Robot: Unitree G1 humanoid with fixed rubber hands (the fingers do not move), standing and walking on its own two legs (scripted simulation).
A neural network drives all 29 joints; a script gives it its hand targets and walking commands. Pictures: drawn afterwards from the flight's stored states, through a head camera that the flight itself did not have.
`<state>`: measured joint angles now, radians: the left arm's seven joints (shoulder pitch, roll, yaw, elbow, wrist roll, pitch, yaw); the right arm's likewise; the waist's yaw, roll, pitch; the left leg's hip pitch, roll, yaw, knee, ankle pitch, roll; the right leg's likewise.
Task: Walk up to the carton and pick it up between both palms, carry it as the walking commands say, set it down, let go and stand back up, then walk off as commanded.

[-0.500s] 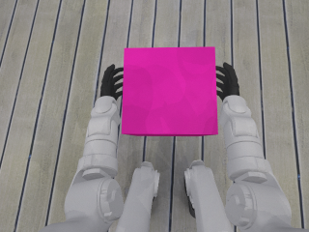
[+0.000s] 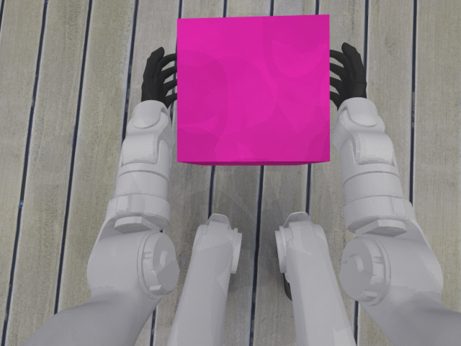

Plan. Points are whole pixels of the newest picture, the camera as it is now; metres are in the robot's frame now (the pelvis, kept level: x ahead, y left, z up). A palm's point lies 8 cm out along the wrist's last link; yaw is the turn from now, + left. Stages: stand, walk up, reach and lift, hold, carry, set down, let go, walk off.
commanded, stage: set down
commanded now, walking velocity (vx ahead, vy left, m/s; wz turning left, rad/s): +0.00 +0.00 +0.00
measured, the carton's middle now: (250, 109) +0.50 +0.01 -0.17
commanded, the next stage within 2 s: none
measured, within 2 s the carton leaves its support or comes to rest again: rests again in 1.76 s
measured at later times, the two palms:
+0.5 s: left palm (170, 103) +0.51 +0.16 -0.18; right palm (331, 101) +0.51 -0.14 -0.18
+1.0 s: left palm (179, 107) +0.53 +0.16 -0.26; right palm (319, 104) +0.53 -0.14 -0.26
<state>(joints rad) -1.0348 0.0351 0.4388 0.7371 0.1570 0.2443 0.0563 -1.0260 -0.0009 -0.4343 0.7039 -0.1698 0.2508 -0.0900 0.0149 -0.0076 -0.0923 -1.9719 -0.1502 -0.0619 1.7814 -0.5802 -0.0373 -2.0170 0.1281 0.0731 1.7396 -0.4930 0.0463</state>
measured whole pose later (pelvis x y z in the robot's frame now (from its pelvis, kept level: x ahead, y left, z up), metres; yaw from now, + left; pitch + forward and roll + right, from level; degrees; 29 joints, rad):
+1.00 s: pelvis +0.00 +0.00 -0.11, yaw +1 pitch +42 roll -1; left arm -1.32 0.17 0.33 0.86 0.06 0.23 0.11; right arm -1.31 -0.14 -0.38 0.84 -0.06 0.22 -0.13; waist 0.00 -0.01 0.21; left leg -2.23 -0.17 -0.04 2.15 -0.66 -0.05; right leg -2.27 0.13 0.04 2.10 -0.57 0.06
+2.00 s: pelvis +0.00 +0.00 -0.13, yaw +1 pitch +37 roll -1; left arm -1.37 0.21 0.27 0.98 0.01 0.18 0.10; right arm -1.36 -0.20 -0.32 0.98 -0.01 0.16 -0.12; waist 0.00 0.00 0.32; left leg -2.22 -0.13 -0.01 2.25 -0.67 -0.02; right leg -2.25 0.09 0.01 2.21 -0.60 0.04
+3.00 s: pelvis -0.02 -0.01 -0.13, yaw +2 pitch +35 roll +0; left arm -1.46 0.35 0.12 1.15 -0.15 0.06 0.10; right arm -1.45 -0.32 -0.17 1.15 0.15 0.05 -0.12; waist -0.01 -0.01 0.39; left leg -2.22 -0.09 0.01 2.23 -0.63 -0.01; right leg -2.24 0.06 0.00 2.19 -0.57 0.02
